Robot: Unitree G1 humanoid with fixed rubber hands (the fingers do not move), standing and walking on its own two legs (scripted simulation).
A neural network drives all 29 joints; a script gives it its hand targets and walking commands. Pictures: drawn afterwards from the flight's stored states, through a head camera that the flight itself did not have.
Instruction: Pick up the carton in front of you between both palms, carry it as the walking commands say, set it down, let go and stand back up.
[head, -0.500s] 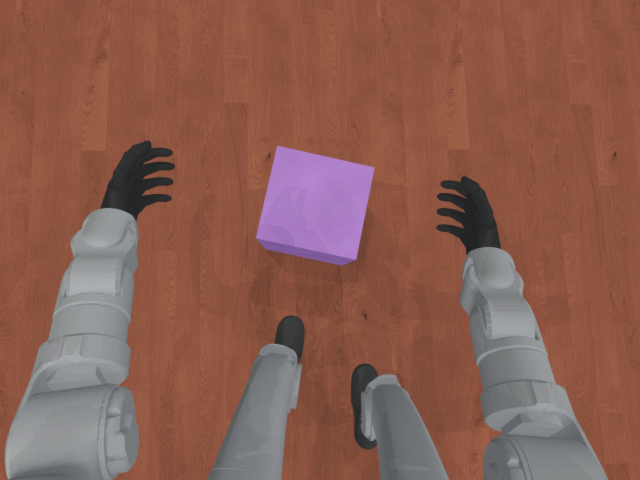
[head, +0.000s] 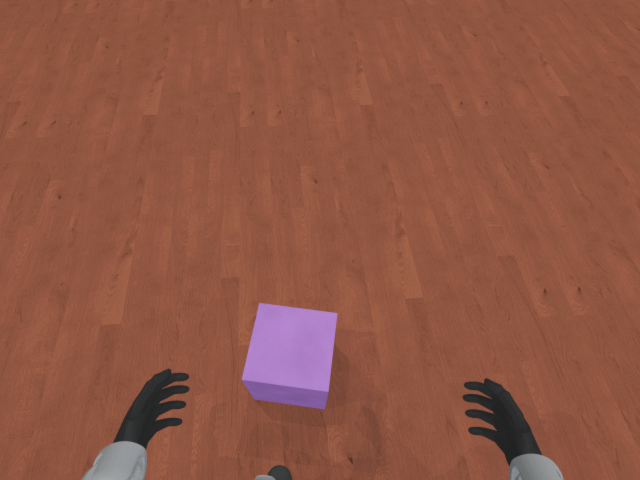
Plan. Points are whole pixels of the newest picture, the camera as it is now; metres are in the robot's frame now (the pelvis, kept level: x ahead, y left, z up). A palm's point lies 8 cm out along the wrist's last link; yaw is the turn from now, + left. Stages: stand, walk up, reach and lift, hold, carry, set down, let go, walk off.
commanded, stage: let go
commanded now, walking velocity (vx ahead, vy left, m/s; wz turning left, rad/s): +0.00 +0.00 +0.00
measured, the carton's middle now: (293, 358) +0.44 +0.08 -0.64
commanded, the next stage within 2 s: stand in 0.50 s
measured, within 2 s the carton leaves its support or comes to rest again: neither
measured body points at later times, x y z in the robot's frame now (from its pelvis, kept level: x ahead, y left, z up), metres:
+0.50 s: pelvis +0.02 -0.01 +0.01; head +0.05 -0.01 +0.46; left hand +0.19 +0.22 -0.07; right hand +0.19 -0.24 -0.07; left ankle +0.05 +0.11 -0.73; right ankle -0.06 -0.11 -0.73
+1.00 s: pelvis +0.04 +0.00 +0.00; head +0.06 +0.02 +0.45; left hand +0.18 +0.29 -0.10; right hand +0.18 -0.30 -0.09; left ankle +0.05 +0.11 -0.73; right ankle -0.06 -0.11 -0.73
